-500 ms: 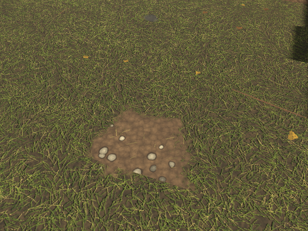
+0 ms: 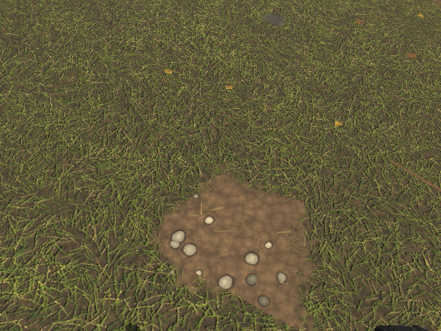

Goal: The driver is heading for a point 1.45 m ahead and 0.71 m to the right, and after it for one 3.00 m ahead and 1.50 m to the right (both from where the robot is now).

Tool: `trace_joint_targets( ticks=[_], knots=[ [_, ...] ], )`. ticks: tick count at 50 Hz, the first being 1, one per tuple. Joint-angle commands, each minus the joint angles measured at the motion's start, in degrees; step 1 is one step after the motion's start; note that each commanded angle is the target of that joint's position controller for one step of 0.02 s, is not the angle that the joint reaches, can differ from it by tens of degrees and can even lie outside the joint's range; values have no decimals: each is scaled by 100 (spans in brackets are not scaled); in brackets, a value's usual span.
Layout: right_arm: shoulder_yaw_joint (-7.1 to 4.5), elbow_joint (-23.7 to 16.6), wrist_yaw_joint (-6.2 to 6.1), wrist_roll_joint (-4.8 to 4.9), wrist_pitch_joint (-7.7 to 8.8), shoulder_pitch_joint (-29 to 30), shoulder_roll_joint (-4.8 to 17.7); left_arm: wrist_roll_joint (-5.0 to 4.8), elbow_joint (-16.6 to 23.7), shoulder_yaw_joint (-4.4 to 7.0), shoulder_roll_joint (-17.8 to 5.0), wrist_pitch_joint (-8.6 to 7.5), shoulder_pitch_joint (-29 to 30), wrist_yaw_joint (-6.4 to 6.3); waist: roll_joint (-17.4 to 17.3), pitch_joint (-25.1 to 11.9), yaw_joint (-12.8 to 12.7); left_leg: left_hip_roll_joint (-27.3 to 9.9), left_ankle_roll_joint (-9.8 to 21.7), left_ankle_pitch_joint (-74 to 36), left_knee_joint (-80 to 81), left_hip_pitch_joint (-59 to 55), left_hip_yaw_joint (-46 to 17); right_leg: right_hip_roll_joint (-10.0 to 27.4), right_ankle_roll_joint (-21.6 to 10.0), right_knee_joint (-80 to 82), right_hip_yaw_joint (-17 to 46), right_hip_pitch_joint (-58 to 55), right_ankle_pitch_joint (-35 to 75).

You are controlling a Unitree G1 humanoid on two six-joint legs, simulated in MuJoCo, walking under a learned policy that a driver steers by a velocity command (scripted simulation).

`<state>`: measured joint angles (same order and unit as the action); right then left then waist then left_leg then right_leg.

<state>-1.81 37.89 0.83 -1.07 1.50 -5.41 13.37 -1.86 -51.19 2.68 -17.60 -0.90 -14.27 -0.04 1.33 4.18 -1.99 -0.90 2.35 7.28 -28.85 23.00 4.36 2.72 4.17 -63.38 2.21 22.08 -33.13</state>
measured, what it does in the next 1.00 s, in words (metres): steps on the spot, turning right: right foot, then left foot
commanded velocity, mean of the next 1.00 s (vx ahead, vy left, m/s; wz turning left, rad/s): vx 0.04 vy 0.00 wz -0.51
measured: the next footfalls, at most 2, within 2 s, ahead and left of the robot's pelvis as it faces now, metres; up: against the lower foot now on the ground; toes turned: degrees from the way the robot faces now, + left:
right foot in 0.28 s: +0.08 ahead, -0.14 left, +0.00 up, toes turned -13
left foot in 0.76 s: +0.16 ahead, +0.08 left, +0.00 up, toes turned -32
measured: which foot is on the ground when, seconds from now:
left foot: down 0.00-0.28, up 0.30-0.74, down 0.76-1.00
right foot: up 0.00-0.26, down 0.28-0.76, up 0.78-1.00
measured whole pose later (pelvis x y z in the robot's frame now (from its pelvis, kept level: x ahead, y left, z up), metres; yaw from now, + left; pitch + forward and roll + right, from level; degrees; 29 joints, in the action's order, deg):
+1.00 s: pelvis +0.06 -0.01 +0.01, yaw -35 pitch +1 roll +0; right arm -3.7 45.8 -1.8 -0.5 -0.7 -7.1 14.7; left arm -1.7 -38.6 5.9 -20.4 4.6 -11.7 -1.4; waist 2.3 4.3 0.0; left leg -1.7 0.5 13.4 -24.6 11.9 2.7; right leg -0.9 5.4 -60.7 4.2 28.1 -24.2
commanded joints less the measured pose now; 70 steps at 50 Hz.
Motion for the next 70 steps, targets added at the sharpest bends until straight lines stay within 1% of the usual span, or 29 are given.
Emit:
trace_joint_targets(
  ticks=[1, 4, 10, 14, 15, 16, 17, 18, 20, 22, 27, 33, 37, 38, 39, 40, 41, 42, 44, 50, 55, 57, 58, 59, 60, 61, 62, 64, 70],
  knots=[
    [-277, -68, -46, -98, 104, -25, 798, 64, 237, 145, -359, 261, -585, -180, -808, -998, -84, -1514, 1210, -2731, 1143, -810, -860, 172, 190, 241, -78, -2, 507],
    [-350, 43, -146, -80, 111, 168, 938, 108, 452, 183, -346, 404, -418, -223, -840, -988, -88, -1616, 1217, -1799, 1357, -605, -535, 244, 74, 748, -138, -109, 1083],
    [-419, 319, -254, 64, -65, 188, 1064, 128, 924, 261, -474, 571, 196, -46, -815, -756, 97, -1869, 1061, -229, 1392, -839, -372, 287, -250, 1641, -346, -174, 1295],
    [-428, 563, -243, 254, -192, 89, 967, 211, 892, 370, -558, 532, -233, 42, -382, -704, -110, -1429, 346, 371, 170, -757, 124, -58, -726, 3393, -520, -1063, 2320],
    [-380, 608, -235, 137, -237, -146, 708, 234, 982, 503, -1106, 482, -291, -45, 936, -547, 61, -757, -202, 1311, -1283, -61, 705, 818, -1126, 4204, 917, -1361, 3976],
    [-353, 249, -291, 27, -242, 331, 685, 322, 1136, 571, -1624, 395, -278, -54, 1926, -390, -43, 201, -601, 3123, -2613, 1365, 386, 1898, -2265, 4588, 2765, -1531, 4613],
    [-406, 219, -313, 32, -248, 600, 844, 400, 1153, 517, -1417, 242, -323, -3, 1200, -662, -215, 160, -550, 3247, -3548, 1496, -494, 1860, -2510, 4679, 2775, -1450, 4294],
    [-444, 266, -317, 127, -267, 514, 898, 363, 1198, 467, -1274, 120, -71, -7, 953, -688, -21, 70, -449, 2738, -3805, 1565, -730, 1605, -2240, 4616, 2278, -1471, 4094],
    [-523, 476, -397, 85, -288, 292, 1034, 139, 1325, 378, -922, 82, 477, -82, 514, -730, 202, -69, -457, 1937, -3653, 1585, -869, 1232, -1729, 4425, 1729, -1557, 4061],
    [-527, 507, -383, 83, -248, 266, 958, 150, 1376, 318, -795, 127, 434, -153, 517, -949, 245, 42, -547, 1560, -3677, 1264, -861, 1039, -1707, 4317, 1536, -1564, 4610],
    [-415, 495, -333, 151, -191, 445, 707, 113, 1419, 400, -970, 211, 207, -250, 551, -985, 89, 159, -733, 1247, -2195, 1020, -929, 846, -1714, 4191, 1637, -1865, 4302],
    [-418, 529, -199, 203, -94, 342, 844, 111, 1566, 445, -1041, 336, 413, -177, 780, -888, 20, 307, -688, 1392, -1090, 131, -957, 744, -1744, 4117, 2297, -1365, 3844],
    [-462, 670, -90, 191, 17, -206, 924, -2, 1693, 414, -967, 409, 753, -200, 748, -949, 348, 293, -453, 366, 634, -856, -849, 410, -1370, 3712, 2556, -1168, 3654],
    [-524, 719, -102, 133, 17, -388, 1147, 18, 1725, 373, -817, 415, 667, -220, 452, -1036, 331, -217, -265, -216, 929, -1490, -1166, 137, -1093, 3353, 2342, -717, 2854],
    [-576, 642, -153, 46, -33, -334, 1504, 117, 1691, 276, -444, 405, 297, -202, -894, -1135, 46, -1429, 219, -1346, 1043, -2070, -2285, -619, -748, 2052, 1414, 52, 879],
    [-594, 639, -128, -136, -45, -247, 1662, 58, 1855, 390, -752, 351, 302, -207, -1907, -828, 17, -2229, 1191, -1960, 1177, -1666, -3404, -1093, -472, 925, 751, 965, -608],
    [-506, 474, -135, -102, -21, 37, 1340, 110, 1694, 525, -1199, 326, 138, -204, -1240, -723, -13, -2203, 1355, -1780, 1154, -1550, -3096, -697, -293, -10, 862, 1044, -309],
    [-437, 415, -162, -32, -30, 294, 1069, 70, 1576, 588, -1263, 351, 107, -190, -975, -615, -89, -1801, 1109, -1524, 1062, -1477, -2463, -639, -204, -340, 785, 1074, 97],
    [-381, 374, -214, 113, -57, 402, 946, 69, 1473, 537, -975, 465, 58, -208, -880, -467, -23, -1420, 900, -1330, 991, -1607, -1813, -560, -3, -717, 670, 1304, 635],
    [-460, 466, -310, 55, -222, -130, 1237, 29, 1904, 314, -526, 458, 685, -99, -1094, -660, 442, -1479, 1083, -1678, 991, -2303, -1108, -144, 200, 800, 29, 1115, 902],
    [-528, 475, -162, 184, -269, -70, 1496, 73, 1931, 291, -557, 482, 462, -2, -1177, -713, 383, -1603, 1018, -1847, 800, -1839, -833, -197, -42, 2260, -427, -117, 1000],
    [-490, 507, -129, 315, -265, 95, 1457, 109, 1752, 309, -514, 484, 37, 22, -1024, -725, 92, -1506, 751, -1608, 369, -1578, -684, -348, -320, 3568, -579, -905, 1991],
    [-419, 650, -104, 328, -237, -178, 1251, 133, 1694, 345, -620, 474, -96, -7, -711, -759, 54, -1314, 388, -1017, -3, -1180, -476, -341, -500, 4223, -395, -1572, 2789],
    [-284, 650, -64, 88, -199, -414, 848, 122, 1754, 445, -1089, 460, -187, -81, 591, -1023, 206, -808, -200, 735, -1207, -276, 68, 718, -819, 4350, 1014, -2517, 4634],
    [-225, 420, -110, 8, -183, -121, 702, 300, 1909, 415, -1306, 380, -17, -57, 1559, -1012, 148, -158, -534, 3063, -2177, 646, -9, 1992, -1985, 4307, 2364, -2166, 5466],
    [-346, 403, -177, 104, -224, 148, 1109, 360, 1858, 339, -1000, 247, -64, 5, 943, -1080, -132, -271, -592, 3205, -3041, 572, -541, 1938, -2380, 4418, 2235, -1760, 5001],
    [-391, 437, -187, 192, -268, 107, 1163, 349, 1757, 273, -843, 146, 152, 25, 885, -854, 35, -319, -557, 2910, -3314, 626, -650, 1574, -2144, 4432, 1746, -1600, 4568],
    [-438, 654, -259, 147, -341, -107, 1196, 239, 1699, 230, -709, 61, 584, 3, 699, -637, 168, -360, -583, 2237, -3253, 725, -736, 1134, -1682, 4431, 1272, -1577, 4166],
    [-275, 750, -242, 151, -339, -165, 774, 245, 1412, 117, -433, 56, 717, -61, 609, -684, 173, -308, -725, 1524, -1729, -187, -623, 797, -1632, 4381, 837, -1477, 4050]
  ],
)
Keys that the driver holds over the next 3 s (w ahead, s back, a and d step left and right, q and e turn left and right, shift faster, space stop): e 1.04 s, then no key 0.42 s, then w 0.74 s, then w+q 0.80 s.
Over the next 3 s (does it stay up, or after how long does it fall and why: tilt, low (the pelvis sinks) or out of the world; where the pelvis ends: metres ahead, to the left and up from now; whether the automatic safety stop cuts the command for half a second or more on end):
stays up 0.63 -0.52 -0.16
